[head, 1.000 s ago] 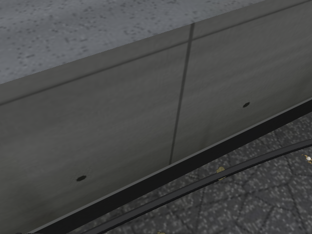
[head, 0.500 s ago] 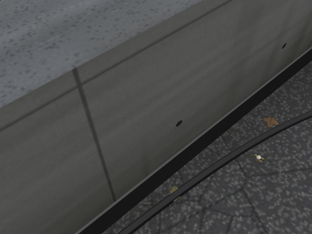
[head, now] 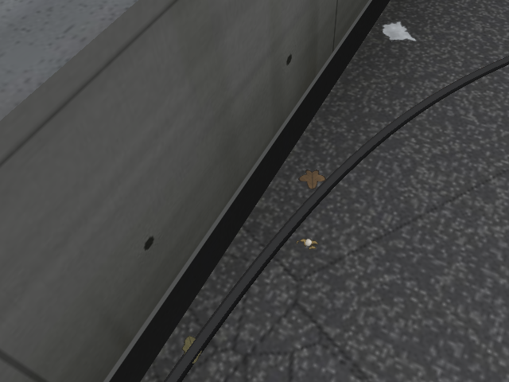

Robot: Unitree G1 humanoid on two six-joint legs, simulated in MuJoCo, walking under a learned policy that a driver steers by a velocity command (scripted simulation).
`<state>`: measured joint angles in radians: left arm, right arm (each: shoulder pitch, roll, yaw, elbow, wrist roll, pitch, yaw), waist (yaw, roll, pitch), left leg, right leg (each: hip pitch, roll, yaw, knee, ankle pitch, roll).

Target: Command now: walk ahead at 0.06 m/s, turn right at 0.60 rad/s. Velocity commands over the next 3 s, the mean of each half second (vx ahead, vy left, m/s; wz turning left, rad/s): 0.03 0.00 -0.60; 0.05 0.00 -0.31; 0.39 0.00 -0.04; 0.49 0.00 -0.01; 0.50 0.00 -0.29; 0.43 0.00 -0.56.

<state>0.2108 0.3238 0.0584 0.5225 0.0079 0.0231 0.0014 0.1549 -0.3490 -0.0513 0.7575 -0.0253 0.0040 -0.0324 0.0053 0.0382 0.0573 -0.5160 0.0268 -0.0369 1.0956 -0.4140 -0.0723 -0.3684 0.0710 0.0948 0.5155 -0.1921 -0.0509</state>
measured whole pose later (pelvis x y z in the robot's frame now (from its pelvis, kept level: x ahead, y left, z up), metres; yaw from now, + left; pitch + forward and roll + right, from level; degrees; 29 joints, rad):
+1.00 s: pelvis +0.03 -0.05 +0.01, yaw -27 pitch +0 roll +0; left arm 0.20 0.25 0.03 0.68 0.00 0.00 0.02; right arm 0.21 -0.32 -0.06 0.83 0.01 0.00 -0.01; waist 0.00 0.03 0.01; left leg -0.37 0.05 0.01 0.80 -0.38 -0.05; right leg -0.18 0.06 0.03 0.39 -0.21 -0.07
